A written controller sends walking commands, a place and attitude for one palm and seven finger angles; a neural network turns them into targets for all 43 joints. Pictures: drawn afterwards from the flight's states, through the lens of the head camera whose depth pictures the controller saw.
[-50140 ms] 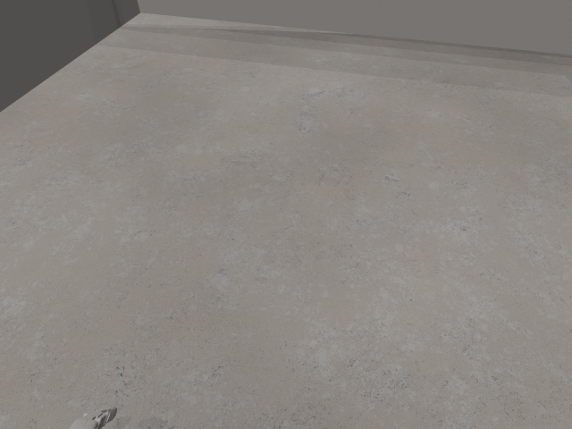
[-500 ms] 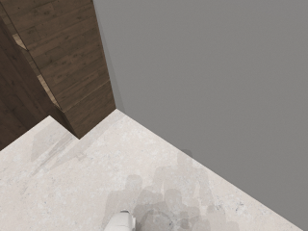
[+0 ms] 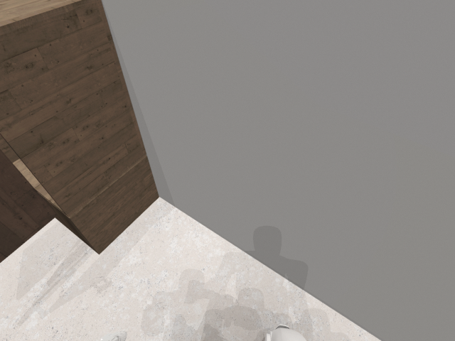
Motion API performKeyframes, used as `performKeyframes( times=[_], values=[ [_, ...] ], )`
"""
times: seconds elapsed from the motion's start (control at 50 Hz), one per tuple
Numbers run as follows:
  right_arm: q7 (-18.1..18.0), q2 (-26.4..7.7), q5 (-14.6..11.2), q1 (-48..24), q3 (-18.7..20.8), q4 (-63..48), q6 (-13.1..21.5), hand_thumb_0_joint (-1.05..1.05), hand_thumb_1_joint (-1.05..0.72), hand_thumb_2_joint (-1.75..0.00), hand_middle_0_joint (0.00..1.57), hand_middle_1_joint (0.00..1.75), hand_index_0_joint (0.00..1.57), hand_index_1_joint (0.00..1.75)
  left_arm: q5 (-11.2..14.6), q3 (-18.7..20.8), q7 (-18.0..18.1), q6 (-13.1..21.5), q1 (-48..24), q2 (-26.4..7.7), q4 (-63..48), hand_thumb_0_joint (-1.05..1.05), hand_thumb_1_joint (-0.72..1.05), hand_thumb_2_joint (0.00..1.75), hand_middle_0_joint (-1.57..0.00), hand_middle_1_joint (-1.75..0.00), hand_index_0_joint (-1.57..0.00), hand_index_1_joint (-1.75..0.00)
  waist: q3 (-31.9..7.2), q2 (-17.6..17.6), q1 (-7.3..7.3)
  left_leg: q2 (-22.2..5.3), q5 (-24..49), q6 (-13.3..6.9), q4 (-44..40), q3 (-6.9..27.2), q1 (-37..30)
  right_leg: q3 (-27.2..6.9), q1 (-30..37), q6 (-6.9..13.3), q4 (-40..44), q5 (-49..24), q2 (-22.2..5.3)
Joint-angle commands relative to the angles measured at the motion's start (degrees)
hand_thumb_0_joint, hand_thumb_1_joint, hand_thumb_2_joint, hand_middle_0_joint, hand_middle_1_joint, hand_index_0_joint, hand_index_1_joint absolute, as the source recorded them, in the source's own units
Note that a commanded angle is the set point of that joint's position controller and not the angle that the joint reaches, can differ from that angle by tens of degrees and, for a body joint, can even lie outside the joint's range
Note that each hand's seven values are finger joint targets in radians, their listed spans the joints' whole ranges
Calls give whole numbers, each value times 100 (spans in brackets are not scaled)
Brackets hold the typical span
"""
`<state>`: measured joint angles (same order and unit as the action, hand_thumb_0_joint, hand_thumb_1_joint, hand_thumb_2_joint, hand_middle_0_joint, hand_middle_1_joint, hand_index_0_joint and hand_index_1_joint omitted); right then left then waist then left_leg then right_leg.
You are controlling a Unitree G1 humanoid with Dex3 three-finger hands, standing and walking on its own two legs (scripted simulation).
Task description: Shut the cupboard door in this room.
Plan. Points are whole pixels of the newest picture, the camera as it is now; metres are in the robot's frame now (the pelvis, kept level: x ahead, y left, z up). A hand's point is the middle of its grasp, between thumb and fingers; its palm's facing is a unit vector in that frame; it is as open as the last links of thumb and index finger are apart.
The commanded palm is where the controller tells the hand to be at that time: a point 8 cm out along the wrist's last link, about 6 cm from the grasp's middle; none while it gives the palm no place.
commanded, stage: turn to face it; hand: left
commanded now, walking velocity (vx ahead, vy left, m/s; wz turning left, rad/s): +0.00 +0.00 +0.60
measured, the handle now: out of the picture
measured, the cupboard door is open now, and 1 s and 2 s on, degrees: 92 92 92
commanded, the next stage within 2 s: take the last steps up to it in 1.52 s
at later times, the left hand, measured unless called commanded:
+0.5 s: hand out of the picture +0.04 +0.21 -0.19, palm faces +0.37 -0.90 -0.23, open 7.3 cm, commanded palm none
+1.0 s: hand out of the picture +0.04 +0.25 -0.15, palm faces +0.55 -0.79 -0.27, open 7.4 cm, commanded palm none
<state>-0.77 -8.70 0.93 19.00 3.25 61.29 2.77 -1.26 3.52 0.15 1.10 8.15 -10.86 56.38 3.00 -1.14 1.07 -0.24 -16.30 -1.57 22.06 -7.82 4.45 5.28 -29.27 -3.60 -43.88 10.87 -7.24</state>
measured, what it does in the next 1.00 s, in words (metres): steps on the spot, turning left: right foot, then left foot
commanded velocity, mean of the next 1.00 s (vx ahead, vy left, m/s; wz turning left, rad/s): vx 0.00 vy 0.00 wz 0.60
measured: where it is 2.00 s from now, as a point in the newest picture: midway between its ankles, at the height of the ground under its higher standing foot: outside the picture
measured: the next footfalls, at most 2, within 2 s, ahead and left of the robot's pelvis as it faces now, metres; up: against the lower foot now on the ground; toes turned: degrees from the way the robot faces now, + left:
right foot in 0.08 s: +0.15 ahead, -0.13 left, +0.00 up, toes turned -6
left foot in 0.52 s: +0.06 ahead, +0.12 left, +0.00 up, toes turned +26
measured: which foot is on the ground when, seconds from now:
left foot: down 0.00-0.08, up 0.10-0.50, down 0.52-1.00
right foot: up 0.00-0.06, down 0.08-0.52, up 0.54-1.00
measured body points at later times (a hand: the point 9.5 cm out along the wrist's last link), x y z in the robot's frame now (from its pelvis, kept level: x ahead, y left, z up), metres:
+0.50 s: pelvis +0.05 +0.00 -0.01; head +0.07 +0.02 +0.43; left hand +0.02 +0.26 -0.17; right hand +0.22 -0.23 -0.14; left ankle +0.02 +0.10 -0.73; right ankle +0.11 -0.12 -0.74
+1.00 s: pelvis +0.06 +0.01 +0.00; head +0.09 +0.03 +0.45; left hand +0.01 +0.29 -0.13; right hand +0.22 -0.18 -0.15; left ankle +0.03 +0.10 -0.74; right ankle +0.14 -0.12 -0.70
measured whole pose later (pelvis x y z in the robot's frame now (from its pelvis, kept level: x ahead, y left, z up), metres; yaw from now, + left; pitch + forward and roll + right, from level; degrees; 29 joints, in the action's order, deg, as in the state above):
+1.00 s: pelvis +0.06 +0.01 +0.00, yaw +34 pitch +1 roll +0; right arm 0.3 -10.9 1.1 13.3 3.8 54.4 -2.3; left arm -0.1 3.7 1.2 -2.6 6.0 -13.3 52.5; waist 4.6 1.1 1.8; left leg 4.9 -11.0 -2.7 26.8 6.3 15.9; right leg -0.3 -22.6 -6.1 -47.4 25.0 -2.7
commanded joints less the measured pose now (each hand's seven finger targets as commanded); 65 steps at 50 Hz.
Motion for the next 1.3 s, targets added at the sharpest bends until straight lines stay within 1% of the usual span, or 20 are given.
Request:
performKeyframes(
  times=[0.0, 0.04, 0.06, 0.08, 0.14, 0.2, 0.4, 0.46, 0.48, 0.5, 0.52, 0.58, 0.66, 0.84, 1.02, 1.04, 1.06, 1.08, 1.16, 1.28],
  values=[
    [-51, -909, 26, -27, 181, -332, -58, 0, -90, -90, 20, 30, 20, 30, 34, 45, -14, 39, 514, -279, -274, 0, 90, 90, -20, -30, -20, -30, -145, 864, -243, -1321, 3391, -532, 316, 1070, 538, 234, 1174, 17, 982, -22, 339],
    [-2, -714, -57, 45, 166, -395, -101, 0, -90, -90, 20, 30, 20, 30, 3, 158, 48, 171, 1122, -839, -151, 0, 90, 90, -20, -30, -20, -30, -728, -230, -538, -710, 1759, -44, 1879, 805, 1520, -478, 2985, 197, 1820, -2057, -523],
    [14, -373, -90, 163, 128, -535, -110, 0, -90, -90, 20, 30, 20, 30, -23, 285, 88, 216, 1652, -1368, -68, 0, 90, 90, -20, -30, -20, -30, -1291, -1573, -667, 153, -1768, 306, 3623, 315, 2543, -1861, 3965, 881, 1830, -4479, -2176],
    [-38, -565, -98, 173, 152, -591, -200, 0, -90, -90, 20, 30, 20, 30, 57, 242, 110, 183, 1598, -1383, -125, 0, 90, 90, -20, -30, -20, -30, -1342, -1198, -604, -48, -2187, 326, 4477, 865, 2442, -1783, 3413, 1296, 2048, -4674, -2456],
    [72, -520, -47, 99, 206, -437, -411, 0, -90, -90, 20, 30, 20, 30, 71, 164, 178, 89, 411, -862, -466, 0, 90, 90, -20, -30, -20, -30, -649, -935, -189, -511, -1093, 440, 5259, 916, 2527, -882, 2148, 992, 2542, -1775, -1808],
    [151, -422, -4, 75, 203, -466, -541, 0, -90, -90, 20, 30, 20, 30, 29, 126, 198, 64, 150, -678, -571, 0, 90, 90, -20, -30, -20, -30, -503, -826, -29, -511, -656, 523, 4777, 730, 2375, -129, 1677, 835, 2763, -814, -1474],
    [239, -463, -18, -945, 187, -1015, -502, 0, -90, -90, 20, 30, 20, 30, -60, 314, 159, -78, 541, -1099, -484, 0, 90, 90, -20, -30, -20, -30, -297, -937, -323, -407, -860, 493, 2385, 151, 2028, 412, 1970, 988, 2392, -659, -1736],
    [235, -679, -3, -674, 229, -1071, -438, 0, -90, -90, 20, 30, 20, 30, -18, 337, 121, -134, 534, -1190, -501, 0, 90, 90, -20, -30, -20, -30, -588, -469, -87, -287, -54, 414, 1058, 44, 1006, 766, 1665, 646, 1463, -512, -1646],
    [233, -963, 5, -375, 303, -999, -388, 0, -90, -90, 20, 30, 20, 30, 22, 320, 100, -176, 538, -1070, -548, 0, 90, 90, -20, -30, -20, -30, -764, 264, 101, -517, 430, 308, 266, 492, 263, 909, 1126, 375, 601, -66, -1375],
    [184, -1677, 47, -84, 474, -1026, -346, 0, -90, -90, 20, 30, 20, 30, 63, 233, 33, -200, 366, -691, -789, 0, 90, 90, -20, -30, -20, -30, -714, 2209, 340, -1999, 1871, -353, -343, 2711, -277, 1048, -429, -156, -816, 2234, -431],
    [117, -1948, 20, 162, 497, -946, -372, 0, -90, -90, 20, 30, 20, 30, 10, 147, 47, -232, -142, -662, -1009, 0, 90, 90, -20, -30, -20, -30, -756, 2087, 500, -2524, 2863, -893, -467, 3171, -158, 331, -754, -176, -1684, 2827, -132],
    [3, -1624, 19, -629, 371, -1095, -346, 0, -90, -90, 20, 30, 20, 30, 19, 220, 42, -277, -136, -756, -779, 0, 90, 90, -20, -30, -20, -30, -492, 1552, 143, -1853, 2232, -806, -358, 2468, 284, -335, -813, -137, -2387, 1719, -132],
    [-4, -1416, -14, -851, 250, -1195, -272, 0, -90, -90, 20, 30, 20, 30, 38, 220, -5, -276, 341, -798, -501, 0, 90, 90, -20, -30, -20, -30, -593, 767, -116, -1213, 2472, -546, -339, 1783, 210, -367, -449, -219, -2363, 813, 36],
    [-2, -1414, 17, -317, 329, -1027, -331, 0, -90, -90, 20, 30, 20, 30, 85, 162, 94, -262, -280, -835, -825, 0, 90, 90, -20, -30, -20, -30, -458, 877, 160, -1312, 2579, -893, -264, 2806, -63, -597, -332, -309, -1182, 1329, 209],
    [24, -1390, -4, -714, 383, -1131, -436, 0, -90, -90, 20, 30, 20, 30, 163, 148, 158, -163, 198, -806, -849, 0, 90, 90, -20, -30, -20, -30, -800, 859, -177, -750, 2365, -548, 382, 3267, 1125, -487, 1958, -55, 1652, 490, 623],
    [55, -1219, -58, -749, 360, -1159, -428, 0, -90, -90, 20, 30, 20, 30, 132, 181, 181, -101, 395, -1040, -830, 0, 90, 90, -20, -30, -20, -30, -908, 344, -300, -477, 1651, -257, 837, 3042, 1831, -846, 2892, 42, 2477, 8, 193],
    [85, -866, -110, -696, 329, -1249, -418, 0, -90, -90, 20, 30, 20, 30, 41, 279, 226, -61, 520, -1512, -843, 0, 90, 90, -20, -30, -20, -30, -939, -1279, -361, 312, -639, 241, 2020, 1858, 2976, -2242, 3633, 558, 2923, -219, -1401],
    [79, -1071, -32, -829, 387, -1327, -454, 0, -90, -90, 20, 30, 20, 30, 40, 270, 212, -90, 468, -1618, -915, 0, 90, 90, -20, -30, -20, -30, -638, -1315, -353, 501, -1770, 400, 3231, 1342, 2936, -2652, 2654, 1113, 2922, -613, -2195],
    [215, -1002, 51, -521, 404, -967, -635, 0, -90, -90, 20, 30, 20, 30, 65, 137, 205, -71, -385, -945, -1157, 0, 90, 90, -20, -30, -20, -30, 59, -737, 113, -21, -575, 512, 4845, 1224, 2752, -1066, 1565, 887, 2805, -300, -1160],
    [225, -921, 31, -852, 309, -1038, -659, 0, -90, -90, 20, 30, 20, 30, 21, 177, 168, -23, 448, -1049, -931, 0, 90, 90, -20, -30, -20, -30, -152, -909, -186, -112, -523, 681, 4190, 903, 2732, -487, 2285, 907, 2569, -1137, -1101]
  ],
)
